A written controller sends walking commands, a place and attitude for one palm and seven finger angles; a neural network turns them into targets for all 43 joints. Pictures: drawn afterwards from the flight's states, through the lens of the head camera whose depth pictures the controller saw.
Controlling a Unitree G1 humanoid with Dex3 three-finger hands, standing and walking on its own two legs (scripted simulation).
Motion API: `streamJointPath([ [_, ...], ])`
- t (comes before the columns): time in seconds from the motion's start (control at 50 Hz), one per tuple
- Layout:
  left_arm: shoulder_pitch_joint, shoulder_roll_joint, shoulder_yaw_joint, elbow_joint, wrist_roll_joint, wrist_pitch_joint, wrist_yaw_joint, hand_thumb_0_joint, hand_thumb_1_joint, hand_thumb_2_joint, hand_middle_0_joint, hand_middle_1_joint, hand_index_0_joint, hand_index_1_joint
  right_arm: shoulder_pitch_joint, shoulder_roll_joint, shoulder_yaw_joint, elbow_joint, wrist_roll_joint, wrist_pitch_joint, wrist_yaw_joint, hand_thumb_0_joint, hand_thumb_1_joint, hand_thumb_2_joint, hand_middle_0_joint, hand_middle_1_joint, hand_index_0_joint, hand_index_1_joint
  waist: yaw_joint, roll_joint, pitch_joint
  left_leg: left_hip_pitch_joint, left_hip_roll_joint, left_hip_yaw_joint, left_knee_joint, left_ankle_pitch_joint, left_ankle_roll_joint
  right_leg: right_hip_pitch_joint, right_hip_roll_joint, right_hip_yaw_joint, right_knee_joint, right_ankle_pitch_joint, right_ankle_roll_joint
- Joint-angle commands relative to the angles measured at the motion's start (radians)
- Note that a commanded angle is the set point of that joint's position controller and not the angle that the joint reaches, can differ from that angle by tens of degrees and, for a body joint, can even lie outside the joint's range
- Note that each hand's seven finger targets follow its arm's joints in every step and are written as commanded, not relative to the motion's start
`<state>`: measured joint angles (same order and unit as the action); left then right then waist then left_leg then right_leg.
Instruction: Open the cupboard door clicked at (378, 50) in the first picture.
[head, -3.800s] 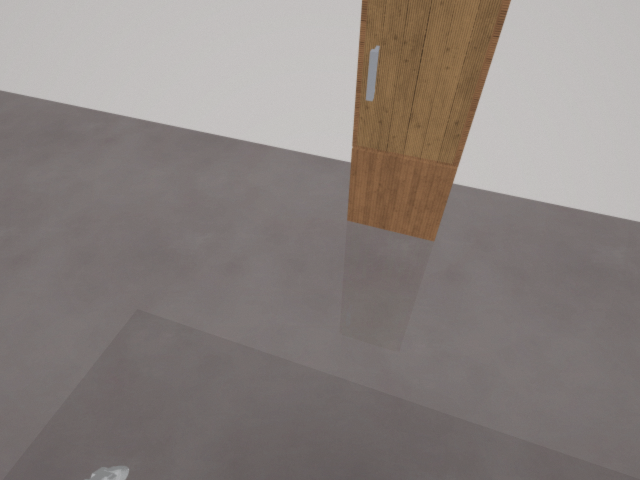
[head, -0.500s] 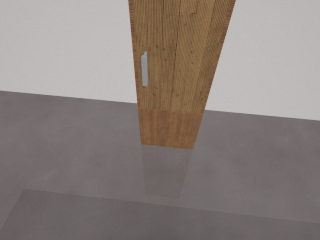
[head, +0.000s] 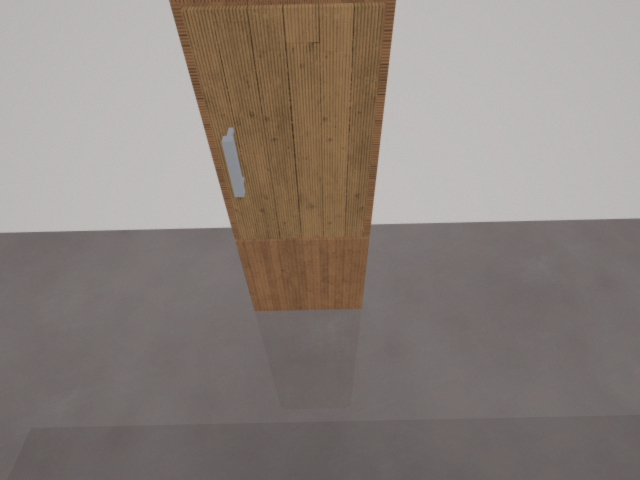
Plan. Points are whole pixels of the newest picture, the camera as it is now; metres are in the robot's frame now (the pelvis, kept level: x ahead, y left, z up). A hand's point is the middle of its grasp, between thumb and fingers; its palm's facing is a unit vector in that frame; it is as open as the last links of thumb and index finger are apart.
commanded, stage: take the last steps up to it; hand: left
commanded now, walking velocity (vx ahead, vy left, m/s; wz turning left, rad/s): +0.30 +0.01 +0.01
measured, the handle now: (235, 162) +0.76 +0.22 -0.06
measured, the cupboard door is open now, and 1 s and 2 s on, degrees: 0 0 0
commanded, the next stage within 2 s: come to a stop and stand still in 0.46 s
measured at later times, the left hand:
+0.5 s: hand out of the picture +0.13 +0.20 -0.18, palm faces +0.06 -0.99 -0.15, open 7.3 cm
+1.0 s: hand (215, 389) +0.29 +0.19 -0.15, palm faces +0.06 -0.97 -0.25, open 7.3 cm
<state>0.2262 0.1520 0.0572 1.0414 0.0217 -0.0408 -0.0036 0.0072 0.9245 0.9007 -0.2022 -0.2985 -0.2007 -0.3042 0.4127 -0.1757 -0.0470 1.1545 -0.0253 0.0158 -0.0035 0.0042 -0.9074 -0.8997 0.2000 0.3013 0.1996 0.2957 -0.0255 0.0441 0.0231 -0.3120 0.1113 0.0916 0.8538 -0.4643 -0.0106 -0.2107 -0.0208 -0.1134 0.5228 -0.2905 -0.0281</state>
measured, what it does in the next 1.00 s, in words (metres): walks ahead: left foot, then right foot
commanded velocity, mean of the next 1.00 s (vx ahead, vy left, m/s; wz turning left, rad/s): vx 0.03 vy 0.03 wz -0.01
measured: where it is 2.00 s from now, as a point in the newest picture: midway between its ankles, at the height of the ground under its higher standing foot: outside the picture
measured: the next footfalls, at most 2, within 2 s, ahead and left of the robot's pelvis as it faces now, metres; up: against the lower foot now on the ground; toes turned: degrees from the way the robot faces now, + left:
left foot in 0.32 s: +0.24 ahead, +0.14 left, +0.00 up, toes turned +9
right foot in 0.70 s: +0.31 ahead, -0.10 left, +0.00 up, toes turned -7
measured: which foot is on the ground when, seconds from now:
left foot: up 0.00-0.30, down 0.32-0.74, up 0.76-1.00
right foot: down 0.00-0.32, up 0.34-0.68, down 0.70-1.00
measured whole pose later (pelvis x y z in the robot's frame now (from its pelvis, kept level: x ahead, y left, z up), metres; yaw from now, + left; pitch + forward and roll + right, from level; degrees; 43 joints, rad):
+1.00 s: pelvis +0.20 +0.01 +0.00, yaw +1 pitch -1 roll +2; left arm 0.12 0.15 0.05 0.99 0.04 0.02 0.04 0.00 0.92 0.90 -0.21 -0.30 -0.20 -0.30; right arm 0.20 -0.18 -0.06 1.04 -0.01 0.06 -0.02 0.00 -0.91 -0.90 0.20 0.30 0.20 0.30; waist 0.01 0.01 0.09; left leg -0.35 0.01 0.03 0.89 -0.49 -0.04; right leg -0.33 -0.08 -0.11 0.50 -0.16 -0.03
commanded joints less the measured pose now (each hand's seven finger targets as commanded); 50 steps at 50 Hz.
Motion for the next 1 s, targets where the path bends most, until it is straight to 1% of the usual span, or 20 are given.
streamJointPath([
  [0.0, 0.139, 0.118, 0.015, 0.020, 0.004, -0.008, 0.024, 0.000, 0.900, 0.900, -0.200, -0.300, -0.200, -0.300, -0.136, -0.043, -0.024, -0.119, -0.007, -0.039, 0.013, 0.000, -0.900, -0.900, 0.200, 0.300, 0.200, 0.300, 0.044, -0.141, 0.125, -0.341, 0.040, -0.040, 0.201, 0.110, 0.000, 0.065, -0.295, 0.313, -0.377, -0.140, -0.136],
  [0.04, 0.139, 0.102, 0.005, 0.025, 0.003, -0.024, 0.022, 0.000, 0.900, 0.900, -0.200, -0.300, -0.200, -0.300, -0.102, -0.022, -0.021, -0.109, -0.006, -0.035, 0.016, 0.000, -0.900, -0.900, 0.200, 0.300, 0.200, 0.300, 0.019, -0.157, 0.110, -0.302, 0.029, -0.019, 0.157, 0.179, -0.012, 0.053, -0.255, 0.216, -0.371, 0.025, -0.122],
  [0.2, 0.191, 0.139, 0.009, 0.065, 0.008, -0.034, 0.024, 0.000, 0.900, 0.900, -0.200, -0.300, -0.200, -0.300, -0.226, -0.019, -0.013, -0.176, 0.008, -0.054, 0.033, 0.000, -0.900, -0.900, 0.200, 0.300, 0.200, 0.300, 0.030, -0.156, 0.120, -0.149, -0.002, 0.015, -0.143, 0.231, 0.014, 0.043, -0.261, 0.156, -0.311, 0.174, -0.121],
  [0.26, 0.179, 0.132, 0.012, 0.070, 0.002, -0.022, 0.022, 0.000, 0.900, 0.900, -0.200, -0.300, -0.200, -0.300, -0.101, -0.050, -0.019, -0.137, 0.001, -0.066, 0.019, 0.000, -0.900, -0.900, 0.200, 0.300, 0.200, 0.300, -0.034, -0.087, 0.081, 0.119, -0.059, 0.055, -0.302, 0.283, 0.026, -0.026, -0.193, 0.093, -0.114, 0.241, -0.081],
  [0.28, 0.204, 0.096, 0.006, 0.069, 0.000, -0.018, 0.018, 0.000, 0.900, 0.900, -0.200, -0.300, -0.200, -0.300, 0.015, -0.108, -0.031, -0.103, -0.006, -0.074, 0.007, 0.000, -0.900, -0.900, 0.200, 0.300, 0.200, 0.300, -0.071, 0.035, 0.006, 0.304, -0.008, -0.028, -0.361, 0.276, 0.052, -0.103, -0.130, 0.057, 0.109, 0.239, -0.052],
  [0.3, 0.245, 0.040, -0.001, 0.049, -0.012, -0.014, 0.011, 0.000, 0.900, 0.900, -0.200, -0.300, -0.200, -0.300, 0.119, -0.214, -0.051, -0.086, -0.017, -0.079, -0.006, 0.000, -0.900, -0.900, 0.200, 0.300, 0.200, 0.300, -0.084, 0.274, -0.086, 0.444, 0.251, -0.367, -0.478, 0.279, 0.147, -0.279, -0.005, -0.043, 0.408, -0.103, 0.003],
  [0.32, 0.215, 0.052, -0.002, 0.016, -0.005, -0.018, 0.011, 0.000, 0.900, 0.900, -0.200, -0.300, -0.200, -0.300, 0.143, -0.240, -0.051, -0.085, -0.006, -0.066, -0.010, 0.000, -0.900, -0.900, 0.200, 0.300, 0.200, 0.300, -0.083, 0.256, -0.111, 0.405, 0.340, -0.516, -0.599, 0.171, 0.214, -0.339, 0.024, 0.028, 0.603, -0.315, -0.006],
  [0.36, 0.121, 0.050, 0.002, 0.008, -0.001, -0.011, 0.007, 0.000, 0.900, 0.900, -0.200, -0.300, -0.200, -0.300, -0.012, -0.169, -0.038, -0.121, 0.002, -0.066, -0.017, 0.000, -0.900, -0.900, 0.200, 0.300, 0.200, 0.300, -0.052, 0.128, 0.008, 0.199, 0.303, -0.434, -0.659, 0.008, 0.206, -0.404, -0.063, 0.093, 0.747, -0.179, -0.013],
  [0.38, 0.125, 0.046, 0.002, 0.017, 0.002, -0.008, -0.001, 0.000, 0.900, 0.900, -0.200, -0.300, -0.200, -0.300, -0.080, -0.118, -0.023, -0.135, 0.002, -0.073, -0.020, 0.000, -0.900, -0.900, 0.200, 0.300, 0.200, 0.300, -0.017, 0.066, 0.042, 0.121, 0.273, -0.354, -0.673, 0.043, 0.186, -0.379, -0.095, 0.099, 0.717, -0.121, -0.003],
  [0.44, 0.192, 0.008, -0.001, 0.038, 0.008, 0.016, -0.001, 0.000, 0.900, 0.900, -0.200, -0.300, -0.200, -0.300, -0.127, -0.074, -0.006, -0.135, 0.004, -0.089, -0.023, 0.000, -0.900, -0.900, 0.200, 0.300, 0.200, 0.300, 0.039, 0.059, 0.008, 0.051, 0.183, -0.148, -0.661, 0.291, 0.155, -0.257, -0.098, 0.074, 0.573, -0.052, 0.021],
  [0.54, 0.112, 0.001, -0.003, -0.002, 0.008, 0.033, 0.003, 0.000, 0.900, 0.900, -0.200, -0.300, -0.200, -0.300, -0.107, -0.085, -0.013, -0.129, 0.000, -0.078, -0.022, 0.000, -0.900, -0.900, 0.200, 0.300, 0.200, 0.300, 0.029, 0.048, 0.040, 0.059, 0.177, -0.096, -0.663, 0.338, 0.182, -0.220, -0.095, 0.050, 0.324, -0.027, 0.038],
  [0.58, 0.077, 0.000, -0.010, -0.014, 0.003, 0.033, 0.011, 0.000, 0.900, 0.900, -0.200, -0.300, -0.200, -0.300, -0.118, -0.074, -0.007, -0.121, -0.002, -0.069, -0.026, 0.000, -0.900, -0.900, 0.200, 0.300, 0.200, 0.300, 0.031, 0.045, 0.049, 0.041, 0.177, -0.094, -0.610, 0.476, 0.181, -0.145, -0.081, 0.057, 0.198, -0.009, 0.043],
  [0.64, 0.158, 0.043, -0.014, 0.017, 0.000, 0.029, 0.024, 0.000, 0.900, 0.900, -0.200, -0.300, -0.200, -0.300, -0.154, -0.076, -0.003, -0.109, 0.008, -0.053, -0.028, 0.000, -0.900, -0.900, 0.200, 0.300, 0.200, 0.300, 0.080, -0.001, -0.007, 0.056, 0.096, -0.015, -0.450, 0.476, 0.090, 0.037, -0.063, 0.046, -0.075, 0.228, 0.055],
  [0.68, 0.109, 0.157, -0.008, 0.001, 0.004, 0.017, 0.037, 0.000, 0.900, 0.900, -0.200, -0.300, -0.200, -0.300, -0.086, -0.019, 0.005, -0.099, 0.024, -0.039, -0.017, 0.000, -0.900, -0.900, 0.200, 0.300, 0.200, 0.300, 0.028, -0.181, -0.004, -0.016, -0.017, 0.018, -0.373, 0.150, 0.008, 0.078, -0.246, 0.242, -0.123, 0.592, -0.019],
  [0.7, 0.090, 0.181, -0.003, -0.009, -0.001, 0.020, 0.038, 0.000, 0.900, 0.900, -0.200, -0.300, -0.200, -0.300, -0.059, -0.007, 0.001, -0.088, 0.022, -0.022, -0.017, 0.000, -0.900, -0.900, 0.200, 0.300, 0.200, 0.300, 0.018, -0.187, -0.013, 0.022, -0.046, 0.027, -0.327, 0.091, -0.007, 0.045, -0.309, 0.263, -0.121, 0.692, -0.073],
  [0.72, 0.083, 0.204, 0.008, -0.012, -0.003, 0.018, 0.042, 0.000, 0.900, 0.900, -0.200, -0.300, -0.200, -0.300, -0.055, -0.019, -0.004, -0.084, 0.019, -0.004, -0.021, 0.000, -0.900, -0.900, 0.200, 0.300, 0.200, 0.300, 0.026, -0.303, -0.057, 0.039, -0.057, 0.035, -0.221, 0.005, -0.017, 0.044, -0.322, 0.292, -0.147, 0.751, -0.112],
  [0.78, 0.060, 0.190, 0.019, -0.023, 0.002, 0.034, 0.058, 0.000, 0.900, 0.900, -0.200, -0.300, -0.200, -0.300, -0.088, -0.040, -0.017, -0.096, 0.021, 0.013, -0.029, 0.000, -0.900, -0.900, 0.200, 0.300, 0.200, 0.300, 0.053, -0.212, -0.074, -0.070, -0.071, -0.052, 0.050, -0.106, -0.016, 0.122, -0.366, 0.290, -0.115, 0.966, -0.193],
  [0.82, 0.031, 0.199, 0.034, -0.047, 0.007, 0.043, 0.062, 0.000, 0.900, 0.900, -0.200, -0.300, -0.200, -0.300, -0.118, -0.039, -0.022, -0.115, 0.020, 0.024, -0.028, 0.000, -0.900, -0.900, 0.200, 0.300, 0.200, 0.300, 0.061, -0.159, -0.089, -0.115, -0.085, -0.090, 0.159, -0.096, -0.024, 0.134, -0.363, 0.260, -0.113, 0.912, -0.197],
  [0.86, 0.004, 0.201, 0.039, -0.066, 0.009, 0.048, 0.062, 0.000, 0.900, 0.900, -0.200, -0.300, -0.200, -0.300, -0.133, -0.040, -0.026, -0.134, 0.017, 0.032, -0.024, 0.000, -0.900, -0.900, 0.200, 0.300, 0.200, 0.300, 0.059, -0.171, -0.093, -0.115, -0.088, -0.095, 0.154, -0.073, -0.034, 0.114, -0.345, 0.231, -0.125, 0.826, -0.183],
  [0.98, -0.039, 0.209, 0.043, -0.089, 0.017, 0.058, 0.052, 0.000, 0.900, 0.900, -0.200, -0.300, -0.200, -0.300, -0.116, -0.034, -0.023, -0.159, 0.016, 0.025, -0.011, 0.000, -0.900, -0.900, 0.200, 0.300, 0.200, 0.300, 0.046, -0.242, -0.092, 0.001, -0.090, -0.048, -0.086, 0.012, -0.027, 0.016, -0.288, 0.222, -0.191, 0.372, -0.145],
])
